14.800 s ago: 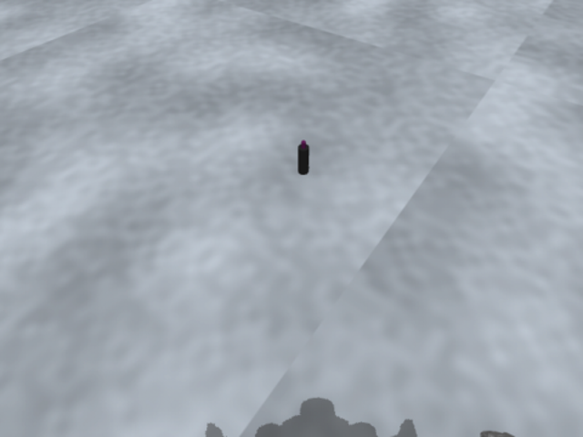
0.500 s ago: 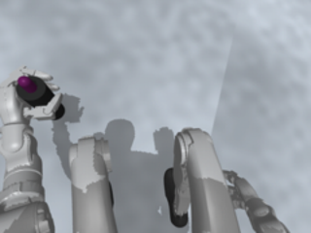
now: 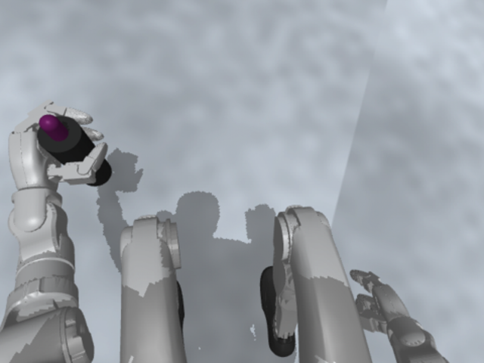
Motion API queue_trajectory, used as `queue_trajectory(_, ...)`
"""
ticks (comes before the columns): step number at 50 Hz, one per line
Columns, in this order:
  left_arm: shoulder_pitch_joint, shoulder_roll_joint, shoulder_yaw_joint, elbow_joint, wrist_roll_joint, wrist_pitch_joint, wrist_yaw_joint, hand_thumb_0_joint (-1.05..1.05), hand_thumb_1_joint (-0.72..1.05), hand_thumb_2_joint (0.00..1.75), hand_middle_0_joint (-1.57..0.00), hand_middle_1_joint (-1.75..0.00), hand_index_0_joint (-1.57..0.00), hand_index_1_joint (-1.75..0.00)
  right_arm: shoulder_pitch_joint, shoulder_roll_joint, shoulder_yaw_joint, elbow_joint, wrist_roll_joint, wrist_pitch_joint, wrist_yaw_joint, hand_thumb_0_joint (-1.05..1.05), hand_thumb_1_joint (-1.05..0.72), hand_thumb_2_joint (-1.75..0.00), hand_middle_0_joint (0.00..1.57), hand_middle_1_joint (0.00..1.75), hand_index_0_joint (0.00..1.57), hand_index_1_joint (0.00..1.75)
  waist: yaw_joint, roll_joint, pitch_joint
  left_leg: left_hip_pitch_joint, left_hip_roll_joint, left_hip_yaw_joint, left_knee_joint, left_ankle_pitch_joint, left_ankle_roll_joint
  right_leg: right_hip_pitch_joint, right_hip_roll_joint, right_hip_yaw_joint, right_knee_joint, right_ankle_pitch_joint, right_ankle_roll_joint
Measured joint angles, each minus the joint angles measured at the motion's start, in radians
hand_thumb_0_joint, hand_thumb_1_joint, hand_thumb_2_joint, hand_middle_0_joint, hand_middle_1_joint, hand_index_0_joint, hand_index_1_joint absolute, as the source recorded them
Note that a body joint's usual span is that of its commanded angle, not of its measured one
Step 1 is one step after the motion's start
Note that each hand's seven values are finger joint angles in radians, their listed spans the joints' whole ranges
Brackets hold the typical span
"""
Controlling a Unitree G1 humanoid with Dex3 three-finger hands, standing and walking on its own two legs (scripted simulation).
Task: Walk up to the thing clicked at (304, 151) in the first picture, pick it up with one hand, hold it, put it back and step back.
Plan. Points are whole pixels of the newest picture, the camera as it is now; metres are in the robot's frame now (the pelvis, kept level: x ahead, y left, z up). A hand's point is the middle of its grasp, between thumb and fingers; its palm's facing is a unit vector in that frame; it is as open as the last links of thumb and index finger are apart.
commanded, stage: settle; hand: left
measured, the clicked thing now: (76, 151) +0.42 +0.26 -0.05
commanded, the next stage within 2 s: lift in 0.12 s
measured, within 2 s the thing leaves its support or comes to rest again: neither
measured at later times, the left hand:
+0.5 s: hand (77, 144) +0.42 +0.24 +0.00, palm faces +0.12 -0.99 -0.05, open 7.3 cm
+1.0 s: hand (16, 106) +0.39 +0.23 +0.15, palm faces +0.11 -0.99 -0.04, open 7.2 cm
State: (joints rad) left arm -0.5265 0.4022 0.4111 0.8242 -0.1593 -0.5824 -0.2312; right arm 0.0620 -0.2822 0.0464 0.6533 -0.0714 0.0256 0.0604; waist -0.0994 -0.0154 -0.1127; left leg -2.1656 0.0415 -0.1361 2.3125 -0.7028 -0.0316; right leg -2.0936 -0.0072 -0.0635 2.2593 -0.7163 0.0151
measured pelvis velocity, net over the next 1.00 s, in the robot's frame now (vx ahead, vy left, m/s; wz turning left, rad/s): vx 0.01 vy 0.00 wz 0.05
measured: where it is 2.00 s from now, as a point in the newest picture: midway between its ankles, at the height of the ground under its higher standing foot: (226, 333)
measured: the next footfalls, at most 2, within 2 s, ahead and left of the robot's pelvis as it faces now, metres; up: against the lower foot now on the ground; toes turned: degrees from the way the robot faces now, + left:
none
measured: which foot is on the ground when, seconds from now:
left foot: down 0.00-1.00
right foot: down 0.00-1.00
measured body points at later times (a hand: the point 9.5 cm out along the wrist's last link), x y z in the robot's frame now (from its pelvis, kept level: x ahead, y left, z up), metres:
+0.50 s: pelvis +0.00 +0.00 +0.02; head +0.19 +0.04 +0.43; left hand +0.40 +0.29 +0.00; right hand +0.14 -0.27 -0.11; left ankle +0.08 +0.13 -0.33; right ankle +0.09 -0.13 -0.33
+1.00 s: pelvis +0.01 +0.00 +0.13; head +0.18 +0.04 +0.55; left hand +0.38 +0.28 +0.15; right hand +0.20 -0.24 +0.01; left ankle +0.08 +0.13 -0.33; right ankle +0.09 -0.13 -0.33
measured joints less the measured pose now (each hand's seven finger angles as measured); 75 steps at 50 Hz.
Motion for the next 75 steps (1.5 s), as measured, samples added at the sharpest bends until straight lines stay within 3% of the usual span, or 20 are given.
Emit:
queue_trajectory(18,-0.016,-0.012,0.002,0.027,0.009,-0.007,-0.005,-0.01,-0.06,1.08,-0.87,-1.03,-0.9,-1.03,0.023,0.005,-0.008,0.013,0.004,-0.009,-0.001,0.0,-0.9,-0.89,0.21,0.3,0.2,0.3,-0.004,0.01,-0.008,0.025,-0.004,0.016,-0.039,0.018,-0.003,0.016,-0.006,0.011,-0.024,0.011,-0.005)
queue_trajectory(25,0.015,-0.026,-0.015,-0.03,0.004,0.028,-0.024,-0.01,-0.05,1.08,-0.87,-1.03,-0.9,-1.03,0.037,0.006,-0.025,0.016,0.018,-0.011,-0.013,0.0,-0.91,-0.89,0.21,0.3,0.2,0.3,0.007,0.019,-0.026,0.056,-0.001,0.025,-0.075,0.017,-0.002,0.042,-0.006,0.017,-0.055,0.009,-0.006)
queue_trajectory(37,0.112,-0.059,-0.056,-0.206,-0.029,0.117,-0.01,-0.01,-0.05,1.08,-0.87,-1.03,-0.9,-1.03,0.053,0.011,-0.044,-0.018,0.063,-0.02,-0.039,0.0,-0.9,-0.89,0.21,0.3,0.2,0.3,0.028,0.031,-0.065,0.167,0.005,0.043,-0.207,0.022,0.006,0.152,-0.007,0.021,-0.187,0.017,-0.003)
queue_trajectory(57,0.355,-0.12,-0.182,-0.592,-0.06,0.326,0.102,-0.01,-0.05,1.08,-0.87,-1.02,-0.9,-1.03,0.062,0.039,-0.054,-0.068,0.12,-0.044,-0.091,0.01,-0.9,-0.89,0.21,0.3,0.2,0.3,0.066,0.052,-0.074,0.578,0.013,0.065,-0.572,0.045,0.009,0.563,-0.011,0.013,-0.558,0.046,-0.003)
queue_trajectory(66,0.371,-0.135,-0.204,-0.572,-0.055,0.343,0.138,-0.01,-0.05,1.07,-0.87,-1.02,-0.9,-1.03,0.087,0.049,-0.051,-0.063,0.117,-0.072,-0.101,0.01,-0.9,-0.89,0.21,0.3,0.2,0.3,0.06,0.042,-0.063,0.809,0.014,0.069,-0.764,0.082,0.006,0.795,-0.011,0.005,-0.753,0.084,-0.006)
queue_trajectory(75,0.402,-0.143,-0.237,-0.539,-0.034,0.344,0.134,-0.01,-0.05,1.07,-0.87,-1.02,-0.89,-1.03,0.131,0.043,-0.053,-0.05,0.112,-0.082,-0.101,0.01,-0.9,-0.89,0.21,0.3,0.2,0.3,0.053,0.04,-0.034,1.002,0.015,0.079,-0.926,0.125,0.009,0.99,-0.009,0.006,-0.923,0.133,-0.003)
